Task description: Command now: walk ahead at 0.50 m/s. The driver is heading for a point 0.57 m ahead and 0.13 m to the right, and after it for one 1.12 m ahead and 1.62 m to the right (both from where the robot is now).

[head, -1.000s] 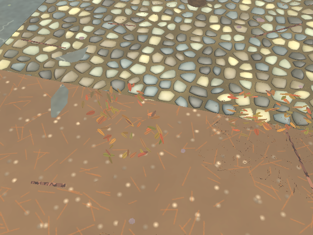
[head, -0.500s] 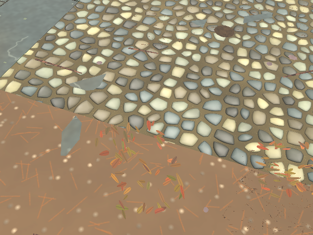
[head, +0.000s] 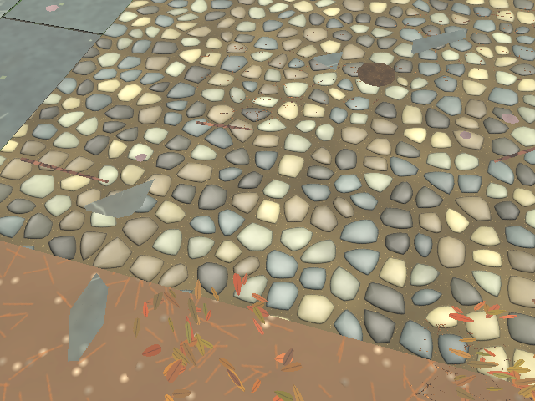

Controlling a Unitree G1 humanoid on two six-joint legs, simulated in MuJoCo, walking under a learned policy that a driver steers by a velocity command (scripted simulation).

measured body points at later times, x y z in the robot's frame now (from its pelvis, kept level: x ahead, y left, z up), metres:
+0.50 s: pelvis +0.23 +0.03 +0.00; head +0.27 +0.04 +0.45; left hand +0.27 +0.30 -0.14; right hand +0.42 -0.22 -0.09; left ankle +0.35 +0.13 -0.73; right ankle +0.10 -0.09 -0.66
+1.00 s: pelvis +0.25 -0.01 +0.02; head +0.27 -0.06 +0.46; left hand +0.43 +0.24 -0.08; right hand +0.32 -0.33 -0.11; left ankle +0.33 +0.13 -0.65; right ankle +0.24 -0.09 -0.73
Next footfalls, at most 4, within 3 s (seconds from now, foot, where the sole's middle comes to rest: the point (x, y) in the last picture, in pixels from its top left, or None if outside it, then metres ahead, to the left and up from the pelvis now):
0.40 left None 0.39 0.13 -0.76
0.84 right None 0.28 -0.11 -0.76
1.32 left None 0.38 0.10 -0.76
1.68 right None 0.30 -0.15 -0.76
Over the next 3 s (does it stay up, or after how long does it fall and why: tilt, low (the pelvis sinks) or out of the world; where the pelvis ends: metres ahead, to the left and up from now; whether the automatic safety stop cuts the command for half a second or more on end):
stays up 0.50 -0.16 0.00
